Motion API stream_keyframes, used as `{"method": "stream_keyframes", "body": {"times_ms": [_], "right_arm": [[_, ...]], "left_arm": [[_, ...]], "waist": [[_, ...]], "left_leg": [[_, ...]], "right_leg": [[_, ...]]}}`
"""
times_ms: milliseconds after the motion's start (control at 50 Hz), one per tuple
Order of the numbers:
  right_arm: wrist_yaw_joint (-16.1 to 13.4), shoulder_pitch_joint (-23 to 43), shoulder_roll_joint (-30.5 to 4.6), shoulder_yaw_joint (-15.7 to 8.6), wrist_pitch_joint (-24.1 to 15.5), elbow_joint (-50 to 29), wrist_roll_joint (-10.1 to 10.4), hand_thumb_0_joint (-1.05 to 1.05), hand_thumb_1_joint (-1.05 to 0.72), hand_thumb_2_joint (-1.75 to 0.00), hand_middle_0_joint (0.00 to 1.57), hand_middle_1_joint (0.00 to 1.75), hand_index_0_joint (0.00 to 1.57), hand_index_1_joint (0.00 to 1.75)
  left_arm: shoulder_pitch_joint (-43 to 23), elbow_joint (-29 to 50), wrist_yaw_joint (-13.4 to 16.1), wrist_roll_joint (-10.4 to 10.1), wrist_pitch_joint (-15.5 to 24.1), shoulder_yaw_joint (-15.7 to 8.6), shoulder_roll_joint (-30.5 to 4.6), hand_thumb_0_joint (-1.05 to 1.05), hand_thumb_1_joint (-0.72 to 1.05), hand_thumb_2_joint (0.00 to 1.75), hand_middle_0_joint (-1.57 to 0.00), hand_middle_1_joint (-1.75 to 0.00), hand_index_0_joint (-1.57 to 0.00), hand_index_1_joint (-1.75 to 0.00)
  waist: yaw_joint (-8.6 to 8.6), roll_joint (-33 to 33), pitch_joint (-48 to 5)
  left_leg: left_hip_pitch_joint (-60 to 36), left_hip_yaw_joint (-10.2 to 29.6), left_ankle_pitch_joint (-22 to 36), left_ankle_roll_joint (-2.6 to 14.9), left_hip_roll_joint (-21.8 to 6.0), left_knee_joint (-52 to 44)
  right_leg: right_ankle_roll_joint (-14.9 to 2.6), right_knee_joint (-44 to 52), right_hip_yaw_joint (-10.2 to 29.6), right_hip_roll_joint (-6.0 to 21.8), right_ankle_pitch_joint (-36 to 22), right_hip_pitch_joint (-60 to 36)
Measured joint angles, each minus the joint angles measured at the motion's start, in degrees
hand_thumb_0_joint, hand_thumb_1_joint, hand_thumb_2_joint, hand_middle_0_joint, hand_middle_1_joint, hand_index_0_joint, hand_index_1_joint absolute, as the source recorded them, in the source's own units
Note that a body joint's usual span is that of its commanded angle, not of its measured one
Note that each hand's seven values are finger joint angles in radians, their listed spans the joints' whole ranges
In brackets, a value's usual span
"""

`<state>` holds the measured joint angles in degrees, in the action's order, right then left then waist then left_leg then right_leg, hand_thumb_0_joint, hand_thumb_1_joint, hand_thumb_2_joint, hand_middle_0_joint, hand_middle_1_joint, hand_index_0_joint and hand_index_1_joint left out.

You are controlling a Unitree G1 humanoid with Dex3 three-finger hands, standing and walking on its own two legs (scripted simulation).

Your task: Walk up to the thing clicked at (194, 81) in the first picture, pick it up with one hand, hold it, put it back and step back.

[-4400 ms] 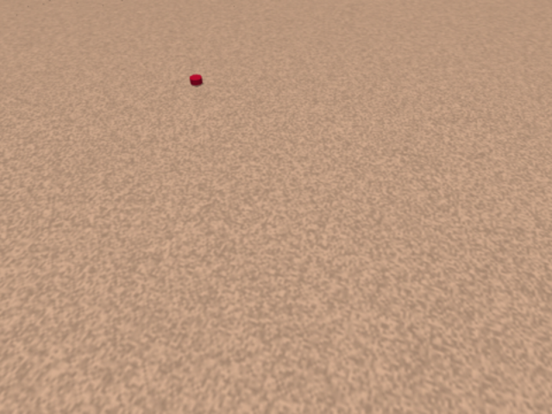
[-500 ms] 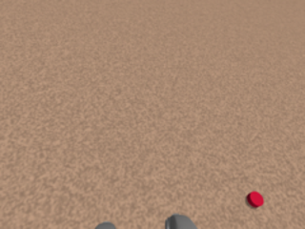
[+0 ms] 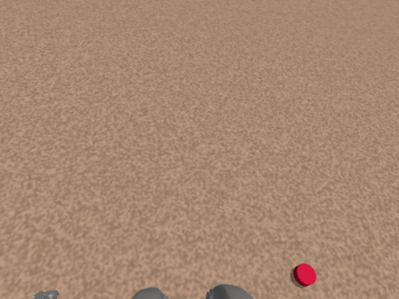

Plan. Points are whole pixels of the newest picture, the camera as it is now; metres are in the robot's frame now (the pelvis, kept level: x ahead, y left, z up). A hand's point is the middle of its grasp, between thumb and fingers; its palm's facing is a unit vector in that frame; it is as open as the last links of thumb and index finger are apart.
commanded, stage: walk up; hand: left
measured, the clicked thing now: (304, 274) +0.32 -0.54 -0.72
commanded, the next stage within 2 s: none
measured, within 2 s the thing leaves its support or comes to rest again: neither
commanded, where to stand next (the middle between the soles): -0.05 -0.84 m, yaw +6 degrees
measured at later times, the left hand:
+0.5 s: hand out of the picture +0.09 +0.03 -0.15, palm faces -0.08 -0.94 -0.32, open 7.4 cm
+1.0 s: hand out of the picture +0.06 -0.19 -0.16, palm faces -0.08 -0.93 -0.36, open 7.4 cm
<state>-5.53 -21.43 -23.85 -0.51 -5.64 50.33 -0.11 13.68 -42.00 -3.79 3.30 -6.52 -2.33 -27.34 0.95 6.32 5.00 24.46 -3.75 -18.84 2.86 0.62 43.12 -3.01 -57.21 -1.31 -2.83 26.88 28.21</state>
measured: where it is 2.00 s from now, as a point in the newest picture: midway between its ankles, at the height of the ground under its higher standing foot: outside the picture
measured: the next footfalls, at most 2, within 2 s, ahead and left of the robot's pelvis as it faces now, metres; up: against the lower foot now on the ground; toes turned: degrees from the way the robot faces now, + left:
right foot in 0.28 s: +0.07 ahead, -0.35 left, +0.00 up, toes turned -1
left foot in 0.52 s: +0.07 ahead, -0.16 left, +0.00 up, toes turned +4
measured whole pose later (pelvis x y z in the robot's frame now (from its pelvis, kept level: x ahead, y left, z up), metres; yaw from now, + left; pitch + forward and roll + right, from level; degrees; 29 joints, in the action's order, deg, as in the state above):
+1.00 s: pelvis -0.05 -0.46 -0.02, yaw +0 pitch -1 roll -1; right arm -7.0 -17.1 -31.0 -4.1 -1.9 53.8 0.7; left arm 10.4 -42.3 -4.2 3.1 -5.0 -3.1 -25.0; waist 0.9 1.3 6.6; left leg 35.7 3.8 -30.2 2.9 -4.6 66.2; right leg 0.6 -52.1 0.5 1.0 23.6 27.9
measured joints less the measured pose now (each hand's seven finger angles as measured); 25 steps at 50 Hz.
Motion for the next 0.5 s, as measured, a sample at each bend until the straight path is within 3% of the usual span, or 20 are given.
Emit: {"method": "stream_keyframes", "body": {"times_ms": [60, 140, 220, 260, 300, 340, 400, 460, 500], "right_arm": [[-0.4, -0.2, 0.0, 0.0, 0.4, -0.9, 0.4, 0.01, -0.89, -0.90, 0.22, 0.30, 0.21, 0.30], [-0.1, -0.8, -2.1, -0.7, 0.7, -1.8, -0.2, 0.01, -0.89, -0.90, 0.22, 0.30, 0.21, 0.30], [0.1, -1.1, -5.0, -1.6, 0.8, -2.4, -1.2, 0.01, -0.89, -0.90, 0.22, 0.30, 0.21, 0.30], [0.1, -1.0, -6.5, -2.0, 1.2, -2.1, -1.4, 0.01, -0.89, -0.90, 0.22, 0.30, 0.21, 0.30], [-0.3, -0.2, -8.2, -2.5, 2.3, -0.7, -1.3, 0.01, -0.89, -0.90, 0.22, 0.30, 0.21, 0.30], [-1.3, 1.8, -8.1, -3.2, 4.0, 1.7, -0.5, 0.01, -0.89, -0.90, 0.21, 0.30, 0.21, 0.30], [-1.3, 4.0, -7.3, -3.1, 3.7, 3.6, 0.7, 0.01, -0.90, -0.90, 0.21, 0.30, 0.21, 0.30], [-0.3, 3.1, -5.1, -2.3, 2.1, 3.4, 1.3, 0.01, -0.90, -0.90, 0.21, 0.30, 0.20, 0.30], [0.2, 1.0, -3.5, -1.9, 1.1, 2.6, 1.1, 0.01, -0.90, -0.90, 0.21, 0.30, 0.21, 0.30]], "left_arm": [[-0.5, -0.1, -0.4, -0.3, -0.3, -0.6, -0.7, 0.01, 0.90, 0.90, -0.20, -0.30, -0.20, -0.30], [-1.0, 0.7, -1.5, -0.6, -0.2, -1.8, -1.7, 0.01, 0.91, 0.90, -0.20, -0.30, -0.20, -0.30], [-2.4, 1.5, -2.2, -0.8, -0.3, -2.8, -3.1, 0.01, 0.91, 0.90, -0.20, -0.30, -0.20, -0.30], [-2.7, 1.9, -2.3, -0.9, 0.3, -3.3, -3.6, 0.01, 0.91, 0.90, -0.20, -0.30, -0.20, -0.30], [-3.0, 2.2, -1.8, -0.2, 1.5, -3.8, -3.0, 0.01, 0.91, 0.90, -0.20, -0.30, -0.20, -0.30], [-3.2, 1.9, -1.1, -0.2, 2.0, -2.9, -1.3, 0.00, 0.91, 0.90, -0.20, -0.30, -0.20, -0.30], [-2.9, 0.8, -0.7, -0.6, 1.7, -0.8, 1.8, 0.00, 0.91, 0.90, -0.20, -0.30, -0.20, -0.30], [-2.2, 0.4, -0.8, -0.3, 1.0, 0.4, 2.9, 0.01, 0.90, 0.89, -0.20, -0.30, -0.20, -0.30], [-1.4, 0.8, -0.8, -0.2, 0.4, 0.8, 2.5, 0.01, 0.90, 0.89, -0.21, -0.30, -0.20, -0.30]], "waist": [[-0.82, 1.2, 0.9], [-1.38, 1.2, 1.2], [-1.81, 0.3, 1.0], [-1.93, -0.4, 0.5], [-1.56, -2.7, 0.6], [-1.22, -3.6, 0.9], [-0.19, -5.1, 0.7], [0.61, -4.7, -0.1], [0.90, -4.1, -1.0]], "left_leg": [[-0.5, 1.1, 0.8, -1.50, -2.1, -0.8], [0.4, 2.8, 0.1, -2.66, -6.0, 0.9], [2.8, 5.4, -1.5, -3.12, -10.4, 4.1], [4.5, 7.3, -2.6, -3.32, -12.6, 6.5], [7.5, 10.6, -6.5, -0.81, -14.4, 12.5], [10.0, 11.4, -11.9, 0.17, -11.0, 20.0], [10.7, 6.2, -11.5, 0.48, -6.7, 23.3], [7.2, 0.3, -8.3, 1.02, -3.1, 16.4], [2.2, -1.2, -3.6, 1.35, -1.0, 6.6]], "right_leg": [[1.00, -8.8, 5.3, 0.3, -1.5, 4.5], [2.40, -10.9, 9.3, 3.8, -2.9, 6.9], [3.07, -3.4, 8.0, 7.5, 0.5, 5.2], [2.61, 4.2, 6.5, 7.9, -1.7, 1.7], [5.88, 4.0, 4.3, 5.6, -3.0, 1.4], [5.95, 1.9, 2.9, 4.8, -2.1, 1.8], [3.62, 5.8, 1.7, 3.4, -4.2, -0.2], [1.00, 9.7, 0.2, 2.6, -5.9, -2.3], [-0.47, 10.2, -0.9, 1.9, -5.9, -2.5]]}}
